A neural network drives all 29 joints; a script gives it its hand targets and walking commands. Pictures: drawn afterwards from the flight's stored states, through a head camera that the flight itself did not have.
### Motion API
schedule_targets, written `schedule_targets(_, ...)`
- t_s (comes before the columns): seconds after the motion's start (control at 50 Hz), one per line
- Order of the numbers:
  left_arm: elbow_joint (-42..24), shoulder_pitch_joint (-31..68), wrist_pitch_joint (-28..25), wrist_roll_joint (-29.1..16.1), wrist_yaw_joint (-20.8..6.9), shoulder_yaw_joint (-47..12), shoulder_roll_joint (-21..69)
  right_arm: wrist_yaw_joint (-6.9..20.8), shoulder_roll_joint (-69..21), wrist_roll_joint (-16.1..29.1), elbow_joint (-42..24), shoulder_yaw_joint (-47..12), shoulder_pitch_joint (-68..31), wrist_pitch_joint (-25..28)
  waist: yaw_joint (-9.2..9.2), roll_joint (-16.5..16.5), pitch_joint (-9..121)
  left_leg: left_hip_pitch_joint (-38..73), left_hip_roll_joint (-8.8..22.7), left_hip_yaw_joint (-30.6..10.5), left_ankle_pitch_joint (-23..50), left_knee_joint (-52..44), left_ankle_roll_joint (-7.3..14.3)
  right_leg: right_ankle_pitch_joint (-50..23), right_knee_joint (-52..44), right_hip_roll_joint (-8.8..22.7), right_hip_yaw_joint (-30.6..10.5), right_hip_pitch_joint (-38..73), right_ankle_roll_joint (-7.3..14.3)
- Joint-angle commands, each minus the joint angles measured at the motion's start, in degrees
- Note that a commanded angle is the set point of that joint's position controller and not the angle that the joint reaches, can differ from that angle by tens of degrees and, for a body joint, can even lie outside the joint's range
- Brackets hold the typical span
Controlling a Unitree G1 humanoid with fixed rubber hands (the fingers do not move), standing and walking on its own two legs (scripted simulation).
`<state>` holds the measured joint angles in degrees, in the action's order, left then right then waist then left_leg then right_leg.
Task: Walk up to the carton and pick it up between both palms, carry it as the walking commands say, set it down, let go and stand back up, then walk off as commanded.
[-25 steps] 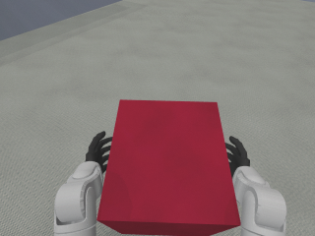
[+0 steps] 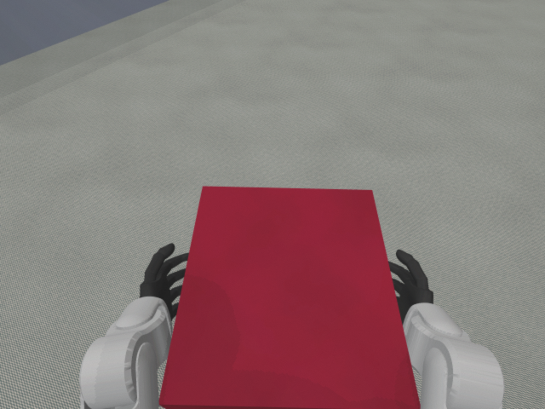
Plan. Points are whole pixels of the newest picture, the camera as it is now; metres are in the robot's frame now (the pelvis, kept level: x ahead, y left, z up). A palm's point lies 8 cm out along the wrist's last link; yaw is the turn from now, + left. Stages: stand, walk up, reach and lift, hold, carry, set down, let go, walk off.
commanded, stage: carry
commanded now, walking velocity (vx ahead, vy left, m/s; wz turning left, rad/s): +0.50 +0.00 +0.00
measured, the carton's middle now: (283, 316) +0.24 +0.01 +0.01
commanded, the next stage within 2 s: none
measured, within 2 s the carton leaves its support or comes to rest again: neither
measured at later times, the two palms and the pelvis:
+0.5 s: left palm (206, 138) +0.56 +0.18 +0.08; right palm (374, 156) +0.52 -0.14 +0.09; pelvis +0.31 +0.05 +0.01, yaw -5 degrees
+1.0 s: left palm (245, 63) +0.85 +0.13 +0.09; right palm (372, 68) +0.87 -0.19 +0.08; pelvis +0.63 -0.03 +0.01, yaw -1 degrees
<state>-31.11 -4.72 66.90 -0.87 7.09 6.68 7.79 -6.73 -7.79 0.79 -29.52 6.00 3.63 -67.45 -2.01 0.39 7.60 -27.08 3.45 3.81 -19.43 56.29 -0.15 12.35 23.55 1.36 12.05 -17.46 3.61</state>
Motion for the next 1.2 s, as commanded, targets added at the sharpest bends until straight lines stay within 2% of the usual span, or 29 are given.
schedule_targets(0.0,-6.4,20.0,-0.6,-14.0,-7.5,-42.3,41.3,5.2,-41.0,10.6,-7.8,-39.1,-21.7,2.2,0.80,-7.1,6.9,-8.8,0.9,1.3,4.8,-9.9,-0.9,-6.7,-15.1,16.0,-17.3,16.1,6.1)
schedule_targets(0.06,-8.1,19.1,-1.0,-14.5,-7.9,-42.3,38.9,4.6,-39.9,9.8,-7.9,-39.4,-19.7,2.3,0.72,-8.8,4.8,-5.7,-0.2,4.0,12.6,-19.0,-0.6,-8.1,-15.5,13.1,-10.6,15.0,4.2)
schedule_targets(0.12,-9.0,19.4,-0.8,-14.1,-8.0,-41.6,36.6,4.5,-38.6,10.0,-8.3,-39.6,-20.0,1.9,0.57,-9.3,2.6,-1.8,-1.6,6.3,17.5,-23.8,-0.4,-9.1,-14.8,12.2,-7.2,13.5,2.9)
schedule_targets(0.18,-8.9,19.6,0.0,-13.5,-7.7,-41.0,34.4,4.5,-36.8,10.3,-8.0,-39.3,-20.6,1.1,0.38,-8.6,1.1,2.0,-1.9,8.0,16.9,-27.5,0.5,-10.2,-10.7,12.8,-6.0,13.8,2.0)
schedule_targets(0.22,-8.4,19.7,0.7,-13.0,-7.4,-41.2,33.2,4.5,-35.3,10.4,-6.3,-38.6,-19.3,0.6,1.67,-4.8,5.0,15.1,-3.8,10.3,11.1,-30.2,2.1,-16.5,1.8,9.8,-2.0,10.7,0.1)
schedule_targets(0.24,-7.9,20.6,1.1,-12.5,-7.3,-41.2,32.1,4.5,-34.4,10.3,-5.1,-38.1,-18.2,0.4,3.55,-1.9,8.5,27.6,-1.2,5.3,7.2,-30.0,3.8,-15.9,13.6,8.3,-0.7,2.6,-1.7)
schedule_targets(0.26,-7.2,20.8,1.4,-12.3,-7.4,-41.3,31.7,4.5,-32.6,9.7,-4.3,-37.3,-18.3,0.3,4.28,8.8,10.8,34.3,11.5,-18.2,-1.6,-37.7,8.3,-4.0,30.2,2.5,0.0,-9.9,-3.8)
schedule_targets(0.28,-7.3,19.3,1.7,-12.7,-7.5,-41.8,33.9,4.8,-34.3,10.7,-5.5,-38.0,-18.7,0.4,3.97,18.1,13.6,39.9,19.8,-36.0,-5.5,-45.3,14.3,15.5,43.1,-2.3,-4.0,-22.7,-3.8)
schedule_targets(0.3,-6.5,21.0,1.5,-13.7,-7.7,-42.4,36.5,5.2,-36.9,11.9,-6.6,-38.9,-21.3,0.4,3.30,12.5,13.7,37.9,21.0,-33.5,0.6,-44.8,14.5,14.8,48.5,1.6,-11.4,-25.3,-2.5)
schedule_targets(0.32,-6.3,22.9,0.8,-14.2,-8.1,-42.8,38.8,5.7,-39.7,12.5,-6.7,-39.5,-22.7,0.9,3.17,6.4,12.6,34.2,20.1,-28.7,7.7,-43.3,13.8,12.5,49.8,3.8,-13.1,-24.7,-2.2)
schedule_targets(0.34,-5.6,23.0,-0.1,-13.5,-8.4,-42.3,41.0,6.4,-42.2,13.1,-6.8,-40.4,-23.9,1.5,3.01,1.3,11.2,29.8,18.9,-22.8,11.0,-43.6,11.9,8.5,46.8,6.2,-14.0,-22.7,-2.4)
schedule_targets(0.36,-4.9,22.2,-0.8,-12.5,-8.6,-41.7,42.1,7.0,-43.8,13.7,-6.9,-41.3,-24.5,2.1,2.82,0.2,10.2,26.6,17.4,-18.1,11.5,-44.9,10.1,5.9,42.8,7.3,-13.7,-20.3,-2.9)
schedule_targets(0.38,-4.6,21.7,-1.5,-11.6,-8.5,-41.4,43.2,7.4,-45.2,14.0,-7.1,-41.9,-24.4,2.6,2.71,1.4,9.6,25.3,16.0,-14.0,12.6,-45.8,8.9,4.0,38.8,6.9,-12.1,-18.3,-3.3)
schedule_targets(0.48,-5.6,17.4,-3.0,-9.3,-7.0,-41.1,42.5,8.3,-42.4,15.1,-9.9,-42.6,-22.0,3.5,2.66,6.6,7.4,28.2,12.1,-4.0,23.1,-47.2,6.8,-3.0,23.0,4.3,-6.0,-19.6,-3.6)
schedule_targets(0.56,-7.9,17.7,-2.8,-9.4,-6.2,-42.1,39.9,8.0,-39.2,13.9,-9.7,-41.5,-18.7,3.2,3.18,8.4,5.0,32.0,9.9,0.6,31.1,-45.9,6.1,-7.8,13.0,2.3,-2.1,-20.5,-3.3)
schedule_targets(0.64,-9.0,18.7,-2.1,-10.0,-6.2,-42.3,37.8,6.8,-36.9,12.9,-9.7,-41.0,-17.8,2.6,3.62,8.8,3.2,32.8,9.7,3.0,36.3,-44.0,5.7,-11.3,5.7,0.6,0.6,-15.8,-2.6)
schedule_targets(0.7,-8.0,17.8,-1.3,-10.7,-6.2,-41.2,36.2,6.0,-35.6,12.6,-9.7,-41.0,-19.2,1.8,2.15,6.6,6.3,29.5,7.4,8.0,44.0,-31.8,3.4,-10.6,-0.4,-2.5,4.8,0.3,-1.8)
schedule_targets(0.72,-6.9,16.4,-0.9,-11.0,-6.3,-40.4,35.4,5.8,-35.0,12.2,-9.4,-40.9,-19.1,1.4,1.18,4.2,10.3,23.5,6.0,8.5,39.7,-22.7,2.3,-5.5,1.0,-1.3,2.1,12.1,-0.7)
schedule_targets(0.74,-6.9,15.6,-0.7,-11.2,-6.3,-40.1,34.6,5.7,-34.2,12.2,-10.1,-40.9,-20.1,1.0,-0.48,-3.1,15.1,10.8,3.8,8.8,26.1,-7.3,0.7,2.0,0.5,9.9,-13.4,24.5,3.7)
schedule_targets(0.76,-7.2,16.6,-0.8,-12.2,-6.4,-40.5,35.2,5.8,-34.7,12.2,-11.2,-41.4,-20.3,0.6,0.10,-17.7,17.1,-6.4,-4.2,6.9,-1.3,8.1,-0.9,6.4,-8.1,23.0,-38.9,33.2,11.0)
schedule_targets(0.78,-7.2,17.9,-0.8,-13.2,-6.5,-41.0,37.0,5.9,-35.8,12.1,-10.8,-41.1,-20.3,0.8,0.57,-13.6,14.6,-13.2,-2.9,-0.9,-7.6,14.1,0.5,-0.4,-10.7,23.6,-40.5,31.4,11.5)
schedule_targets(0.82,-7.2,20.4,-1.1,-12.7,-7.1,-41.4,40.2,6.8,-39.9,12.6,-8.2,-41.3,-20.8,1.2,1.32,-1.7,12.1,-12.6,2.1,-5.0,-0.6,11.6,1.1,-9.9,-10.7,21.3,-30.3,24.6,8.7)
schedule_targets(0.84,-6.5,20.6,-1.3,-12.5,-7.5,-41.8,41.4,7.1,-41.4,12.3,-6.9,-40.8,-20.2,1.6,1.17,-0.7,11.0,-10.8,3.6,-4.8,1.7,7.1,0.3,-8.6,-12.0,19.9,-25.8,21.7,7.1)
schedule_targets(0.88,-7.2,20.7,-2.0,-13.3,-8.4,-43.0,43.0,7.1,-43.3,11.7,-7.6,-41.1,-20.6,2.7,1.07,-3.4,8.9,-8.7,3.4,-2.2,4.4,0.5,-0.8,-8.1,-14.9,17.3,-18.8,18.6,5.6)
schedule_targets(0.94,-7.2,19.4,-2.4,-13.6,-8.9,-42.8,41.2,6.3,-42.9,10.7,-7.4,-40.9,-19.6,3.3,0.94,-6.1,5.5,-11.6,2.7,0.9,10.0,-6.9,-1.4,-10.0,-18.1,15.8,-13.8,19.3,5.6)
schedule_targets(1.0,-8.3,19.2,-2.6,-13.9,-9.0,-42.1,39.1,5.6,-41.7,10.7,-8.2,-41.1,-19.6,3.4,0.90,-7.1,3.3,-11.3,1.9,3.4,16.2,-13.2,-1.8,-14.2,-17.8,13.0,-8.0,19.9,4.1)
schedule_targets(1.06,-8.4,18.9,-2.4,-13.7,-8.9,-40.9,37.4,5.0,-40.7,10.9,-9.1,-41.6,-20.3,3.0,0.58,-8.1,0.9,-10.2,0.8,5.7,20.1,-18.2,-1.5,-19.3,-16.5,11.6,-5.0,20.5,3.4)
schedule_targets(1.14,-7.9,19.5,-1.5,-13.0,-8.4,-39.4,35.2,4.8,-39.1,11.0,-9.2,-41.4,-21.1,2.0,0.01,-8.5,-1.5,-7.4,-1.3,9.0,21.6,-24.5,0.0,-28.0,-13.5,11.7,-3.5,22.7,2.9)
schedule_targets(1.18,-7.7,19.9,-1.2,-12.8,-8.2,-39.2,34.4,4.8,-38.7,11.3,-9.2,-41.1,-21.4,1.7,0.08,-9.5,-0.7,-3.1,-2.8,10.8,20.1,-27.3,1.0,-39.1,-9.1,12.2,-2.7,24.5,2.0)
